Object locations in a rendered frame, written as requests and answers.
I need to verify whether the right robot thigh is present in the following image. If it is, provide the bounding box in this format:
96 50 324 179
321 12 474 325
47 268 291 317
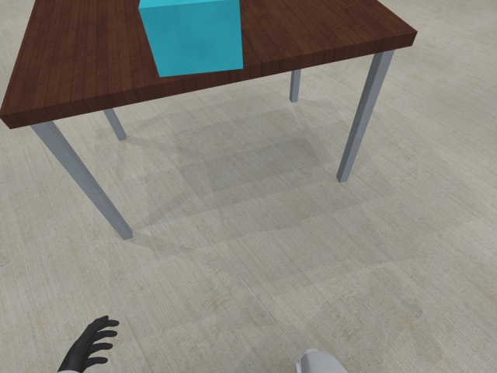
295 351 348 373

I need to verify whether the left robot hand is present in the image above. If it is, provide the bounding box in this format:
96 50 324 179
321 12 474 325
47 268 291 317
57 315 120 373

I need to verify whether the table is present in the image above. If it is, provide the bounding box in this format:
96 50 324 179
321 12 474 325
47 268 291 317
0 0 418 240

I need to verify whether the carton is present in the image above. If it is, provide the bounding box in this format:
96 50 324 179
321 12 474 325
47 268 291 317
138 0 243 77

